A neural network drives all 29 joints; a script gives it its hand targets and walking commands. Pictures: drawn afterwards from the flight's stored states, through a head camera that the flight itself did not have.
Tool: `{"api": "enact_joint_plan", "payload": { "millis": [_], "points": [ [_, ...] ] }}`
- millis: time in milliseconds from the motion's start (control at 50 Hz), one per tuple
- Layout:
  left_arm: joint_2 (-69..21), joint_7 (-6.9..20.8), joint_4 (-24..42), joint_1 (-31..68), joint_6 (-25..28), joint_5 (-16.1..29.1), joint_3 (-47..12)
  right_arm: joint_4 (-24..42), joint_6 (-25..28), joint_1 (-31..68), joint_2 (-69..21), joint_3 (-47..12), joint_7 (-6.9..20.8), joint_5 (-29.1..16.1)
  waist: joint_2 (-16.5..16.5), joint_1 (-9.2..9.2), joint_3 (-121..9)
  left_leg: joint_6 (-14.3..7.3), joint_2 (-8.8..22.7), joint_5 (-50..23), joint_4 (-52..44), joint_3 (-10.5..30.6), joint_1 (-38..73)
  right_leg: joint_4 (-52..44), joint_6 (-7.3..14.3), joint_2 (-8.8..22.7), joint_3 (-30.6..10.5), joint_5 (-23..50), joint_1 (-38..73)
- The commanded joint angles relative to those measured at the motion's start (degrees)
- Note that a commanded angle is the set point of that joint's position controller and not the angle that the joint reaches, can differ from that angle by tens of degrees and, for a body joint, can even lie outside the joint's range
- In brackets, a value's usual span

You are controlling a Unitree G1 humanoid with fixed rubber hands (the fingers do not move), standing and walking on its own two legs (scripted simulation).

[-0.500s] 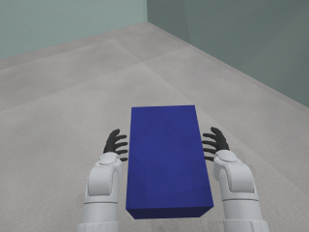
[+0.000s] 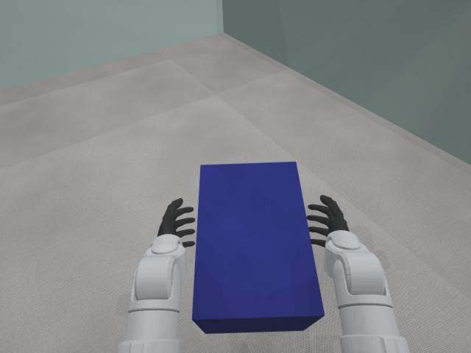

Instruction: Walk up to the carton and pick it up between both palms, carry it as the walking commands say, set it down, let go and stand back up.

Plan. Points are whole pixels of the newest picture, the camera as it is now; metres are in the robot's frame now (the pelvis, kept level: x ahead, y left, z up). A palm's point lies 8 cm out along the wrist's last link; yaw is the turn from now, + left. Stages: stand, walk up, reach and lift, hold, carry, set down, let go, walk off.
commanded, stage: carry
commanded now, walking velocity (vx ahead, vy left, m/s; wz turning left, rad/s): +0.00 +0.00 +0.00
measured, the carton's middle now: (251, 246) +0.33 +0.00 -0.04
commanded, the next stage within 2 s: hold in 0.38 s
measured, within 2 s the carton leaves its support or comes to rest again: neither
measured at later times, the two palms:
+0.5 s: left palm (167, 263) +0.26 +0.14 +0.04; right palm (335, 258) +0.27 -0.14 +0.03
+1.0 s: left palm (154, 258) +0.27 +0.17 +0.04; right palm (321, 258) +0.27 -0.12 +0.03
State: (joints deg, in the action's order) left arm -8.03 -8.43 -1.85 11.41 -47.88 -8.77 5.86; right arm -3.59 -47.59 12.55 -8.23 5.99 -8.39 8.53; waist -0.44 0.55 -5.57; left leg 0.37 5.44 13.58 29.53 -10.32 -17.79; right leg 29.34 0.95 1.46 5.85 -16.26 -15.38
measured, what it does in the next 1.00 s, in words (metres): stands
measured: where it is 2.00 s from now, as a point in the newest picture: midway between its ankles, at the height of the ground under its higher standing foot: outside the picture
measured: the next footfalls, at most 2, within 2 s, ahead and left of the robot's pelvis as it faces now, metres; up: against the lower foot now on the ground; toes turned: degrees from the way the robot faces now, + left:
none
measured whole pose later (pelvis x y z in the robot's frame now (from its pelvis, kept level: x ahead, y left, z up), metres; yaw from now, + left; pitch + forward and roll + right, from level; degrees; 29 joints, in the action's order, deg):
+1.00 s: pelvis -0.04 +0.02 +0.00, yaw -4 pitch -8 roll +0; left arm -11.9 -2.5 -28.0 24.8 -36.8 -23.1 23.9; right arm -31.9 -34.3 24.9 -11.0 20.9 1.4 23.0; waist -0.2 -3.9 2.2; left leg 0.4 -1.5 11.7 26.8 3.3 -7.5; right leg 28.3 0.1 -1.5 -5.2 -13.1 -7.6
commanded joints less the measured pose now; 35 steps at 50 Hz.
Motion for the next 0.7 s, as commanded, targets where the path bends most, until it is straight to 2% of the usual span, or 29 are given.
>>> {"api": "enact_joint_plan", "payload": {
  "millis": [0, 160, 360, 380, 400, 420, 440, 460, 480, 500, 520, 560, 600, 640, 660, 680],
  "points": [
    [-42.42, 10.49, 5.07, 19.97, 1.88, 11.83, -23.82, 5.19, 1.8, 19.84, -43.55, -23.3, 10.39, -11.78, 0.45, -0.02, -12.63, -0.63, 5.07, -9.13, -3.23, 6.44, 8.09, -4.44, 2.12, 6.91, -5.87, 15.73, 1.22],
    [-42.74, 10.57, 5.81, 19.87, 2.04, 12.12, -24.37, 6.02, 1.92, 19.73, -43.92, -23.9, 10.43, -12.09, 0.42, -0.02, -12.7, -0.46, 5.06, -8.87, -3.51, 6.44, 7.8, -4.64, 2.13, 6.99, -5.96, 15.35, 1.16],
    [-44.6, 10.32, 9.85, 18.56, -0.88, 13.3, -26.76, 10.27, -1.07, 18.4, -45.77, -26.22, 10.17, -13.35, 0.35, -0.04, -12.61, -0.33, 5.09, -8.67, -3.92, 6.52, 7.36, -4.97, 1.92, 7.29, -5.97, 14.88, 0.91],
    [-33.48, 11.7, -10.26, 2.87, -0.02, 1.5, -14.15, -9.84, -0.21, 7.11, -35.41, -17.06, 11.65, -3.34, -1.26, -2.07, 2.31, -1.29, -10.1, -10.72, -8.6, 11.48, 16.06, -10.83, -2.51, -2.96, -11.35, 19.89, 4.79],
    [-32.43, 12.18, -6.87, 7.33, 3.67, 3.08, -17.93, -7.89, 3.64, 8.98, -36.17, -19.36, 12.06, -5.21, -1.36, -1.24, 1.24, -1.54, -10.0, -13.09, -8.02, 13.26, 14.73, -10.69, -1.81, -3.58, -12.0, 19.82, 6.89],
    [-36.3, 13.13, -0.96, 10.17, 5.72, 4.94, -22.44, -3.79, 6.06, 10.75, -39.58, -22.34, 12.9, -7.33, -0.66, -1.24, -2.87, -1.29, -9.64, -17.11, -7.34, 14.05, 17.34, -10.08, -1.36, -3.96, -12.25, 21.58, 8.25],
    [-40.39, 13.83, 3.58, 11.74, 7.02, 6.86, -25.93, 0.89, 7.66, 12.86, -43.25, -25.95, 13.64, -9.87, -0.48, -1.71, -7.58, -0.71, -9.95, -23.08, -6.18, 14.42, 18.93, -9.03, -1.52, -4.16, -12.72, 27.38, 9.9],
    [-42.6, 14.5, 8.38, 15.12, 7.96, 8.89, -27.72, 4.3, 8.59, 15.87, -46.31, -29.6, 14.15, -12.02, -1.78, -2.93, -12.88, -0.46, -10.53, -25.14, -5.71, 15.11, 17.0, -7.58, -1.58, -4.23, -13.24, 31.41, 14.47],
    [-43.45, 14.87, 10.78, 18.84, 8.68, 9.54, -28.04, 6.52, 9.1, 21.08, -48.44, -32.42, 14.8, -13.86, -1.7, -5.13, -16.2, -0.37, -11.34, -26.33, -5.49, 14.77, 15.64, -6.41, -1.64, -3.8, -13.6, 36.22, 17.42],
    [-43.89, 15.29, 10.62, 18.48, 8.67, 10.03, -28.19, 6.37, 9.36, 21.17, -49.23, -33.53, 15.13, -13.94, -1.61, -5.79, -16.73, -0.21, -11.62, -25.39, -5.79, 14.33, 14.39, -6.0, -1.79, -3.67, -13.56, 37.23, 18.87],
    [-43.04, 15.77, 9.7, 19.12, 8.31, 10.28, -26.95, 4.94, 9.44, 22.8, -49.55, -33.74, 15.54, -13.47, -2.76, -7.24, -16.05, -0.34, -11.82, -21.4, -6.2, 13.76, 13.26, -6.64, -1.73, -3.81, -13.6, 31.29, 18.08],
    [-43.06, 16.6, 6.18, 18.16, 7.01, 10.16, -26.78, 1.02, 9.45, 22.09, -49.15, -32.54, 16.31, -12.3, -0.68, -7.42, -11.38, -0.02, -11.91, -16.99, -7.12, 13.18, 13.58, -8.46, -1.0, -4.25, -13.18, 21.68, 14.73],
    [-44.36, 17.41, 2.04, 18.43, 5.88, 9.53, -26.36, -3.32, 9.01, 22.57, -48.98, -30.15, 17.22, -10.89, -0.31, -6.78, -6.84, 0.3, -11.86, -11.95, -7.72, 13.05, 14.18, -10.15, 0.02, -4.48, -12.91, 12.43, 11.78],
    [-47.04, 18.33, -2.03, 21.52, 5.15, 9.19, -26.36, -7.67, 8.8, 24.07, -49.12, -26.81, 18.22, -9.19, -0.73, -4.59, -3.73, 0.44, -11.66, -5.91, -8.17, 13.51, 14.73, -10.58, 1.18, -4.58, -12.63, 4.61, 8.51],
    [-52.46, 19.88, -4.06, 28.83, 5.64, 9.48, -26.68, -11.79, 8.91, 23.96, -52.95, -24.64, 18.8, -5.66, 0.97, -1.17, -2.3, -0.67, -10.35, -3.1, -10.62, 15.08, 14.51, -10.72, 0.64, -5.95, -10.61, 4.83, 9.83],
    [-54.37, 20.3, -6.29, 30.31, 5.94, 9.05, -25.57, -13.22, 9.34, 26.22, -53.76, -23.35, 19.61, -5.35, 1.74, -1.56, -1.26, -0.53, -9.97, -1.23, -11.03, 15.25, 14.42, -10.36, 1.04, -6.24, -10.18, 3.02, 9.31]
  ]
}}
